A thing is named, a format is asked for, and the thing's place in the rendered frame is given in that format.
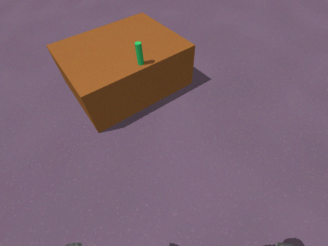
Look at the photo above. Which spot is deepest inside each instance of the can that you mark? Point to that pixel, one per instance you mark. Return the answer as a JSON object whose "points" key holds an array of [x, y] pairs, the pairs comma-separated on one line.
{"points": [[139, 54]]}

